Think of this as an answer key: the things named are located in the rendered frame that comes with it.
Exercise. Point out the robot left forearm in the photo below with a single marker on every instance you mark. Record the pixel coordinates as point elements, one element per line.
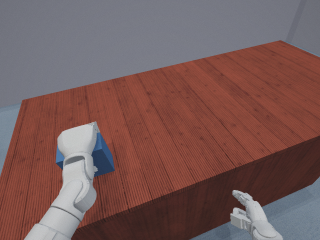
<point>76,196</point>

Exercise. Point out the robot left hand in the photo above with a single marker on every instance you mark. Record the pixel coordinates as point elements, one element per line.
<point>80,139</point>

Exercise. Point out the sponge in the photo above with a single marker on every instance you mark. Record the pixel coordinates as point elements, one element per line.
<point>102,157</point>

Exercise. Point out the table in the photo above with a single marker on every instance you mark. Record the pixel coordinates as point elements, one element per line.
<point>182,138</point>

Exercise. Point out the robot right hand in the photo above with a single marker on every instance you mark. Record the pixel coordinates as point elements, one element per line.
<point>253,212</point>

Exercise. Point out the robot right forearm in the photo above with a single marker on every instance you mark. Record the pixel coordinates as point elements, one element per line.
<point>263,230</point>

